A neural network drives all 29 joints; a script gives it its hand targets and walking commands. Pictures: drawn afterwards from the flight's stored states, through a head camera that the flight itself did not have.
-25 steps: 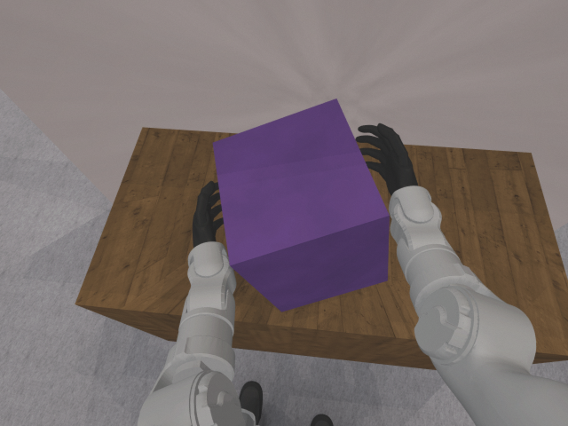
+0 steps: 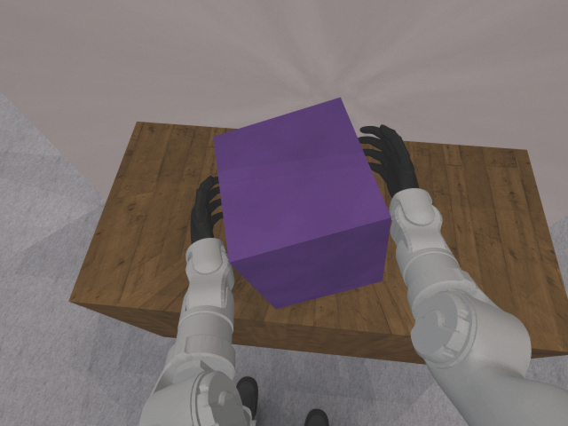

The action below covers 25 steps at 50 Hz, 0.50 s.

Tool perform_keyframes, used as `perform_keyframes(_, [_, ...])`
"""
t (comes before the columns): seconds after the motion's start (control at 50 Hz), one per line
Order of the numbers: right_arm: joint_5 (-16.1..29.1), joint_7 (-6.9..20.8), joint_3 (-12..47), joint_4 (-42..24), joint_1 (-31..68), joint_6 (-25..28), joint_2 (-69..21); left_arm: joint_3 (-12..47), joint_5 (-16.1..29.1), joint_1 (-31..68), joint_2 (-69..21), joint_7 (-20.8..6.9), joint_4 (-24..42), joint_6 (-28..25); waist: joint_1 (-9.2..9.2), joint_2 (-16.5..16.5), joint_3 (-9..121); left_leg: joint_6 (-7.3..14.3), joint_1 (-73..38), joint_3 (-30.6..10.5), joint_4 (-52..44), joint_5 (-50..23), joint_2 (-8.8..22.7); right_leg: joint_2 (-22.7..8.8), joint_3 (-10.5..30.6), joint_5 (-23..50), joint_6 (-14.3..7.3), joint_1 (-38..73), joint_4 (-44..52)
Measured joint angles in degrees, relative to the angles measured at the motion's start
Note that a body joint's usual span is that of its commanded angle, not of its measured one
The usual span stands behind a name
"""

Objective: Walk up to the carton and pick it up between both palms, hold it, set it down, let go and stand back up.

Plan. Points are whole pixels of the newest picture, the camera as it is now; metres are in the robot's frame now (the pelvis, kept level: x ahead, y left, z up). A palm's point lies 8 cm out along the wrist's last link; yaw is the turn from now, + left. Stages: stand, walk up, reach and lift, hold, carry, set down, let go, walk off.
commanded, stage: set down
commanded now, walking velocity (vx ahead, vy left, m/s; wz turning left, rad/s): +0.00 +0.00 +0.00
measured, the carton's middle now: (304, 214) +0.42 +0.05 -0.06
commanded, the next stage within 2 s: none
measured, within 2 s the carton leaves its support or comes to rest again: rests again in 1.30 s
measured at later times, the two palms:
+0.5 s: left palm (213, 231) +0.36 +0.18 -0.02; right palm (405, 189) +0.45 -0.09 +0.01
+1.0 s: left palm (220, 227) +0.37 +0.17 -0.03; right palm (410, 199) +0.45 -0.11 -0.01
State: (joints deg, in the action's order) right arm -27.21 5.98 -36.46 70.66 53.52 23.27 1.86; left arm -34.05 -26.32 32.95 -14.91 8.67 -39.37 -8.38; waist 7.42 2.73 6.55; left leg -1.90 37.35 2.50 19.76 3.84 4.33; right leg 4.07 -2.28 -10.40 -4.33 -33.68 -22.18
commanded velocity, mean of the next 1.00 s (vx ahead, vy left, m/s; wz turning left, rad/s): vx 0.00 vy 0.00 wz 0.00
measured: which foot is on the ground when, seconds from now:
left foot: down 0.00-1.00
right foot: down 0.00-1.00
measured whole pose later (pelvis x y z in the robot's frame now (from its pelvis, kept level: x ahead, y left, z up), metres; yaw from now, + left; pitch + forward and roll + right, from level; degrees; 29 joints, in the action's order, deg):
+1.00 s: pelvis +0.00 +0.00 -0.02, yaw -2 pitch +26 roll +1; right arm -19.1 3.2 -28.1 76.2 54.0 26.8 5.3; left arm -37.1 -23.2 37.2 -13.8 9.3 -46.3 -18.1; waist 8.2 3.0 9.0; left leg 1.6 47.7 5.7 31.6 8.8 5.3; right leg 4.3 0.2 -15.2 -4.4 -45.2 -34.4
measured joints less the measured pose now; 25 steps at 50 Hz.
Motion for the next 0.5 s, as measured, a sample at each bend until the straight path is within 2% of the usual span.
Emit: perform_keyframes(0.5, [2.72, -0.51, 2.19, 1.66, -0.86, 2.05, 0.87, -1.35, 0.90, 0.81, 0.14, 0.39, -2.69, -4.87, -0.33, -0.17, 1.57, 1.26, 4.50, 0.74, 5.29, 2.34, 0.25, -0.05, 0.29, -2.54, -0.26, -4.75, -5.53])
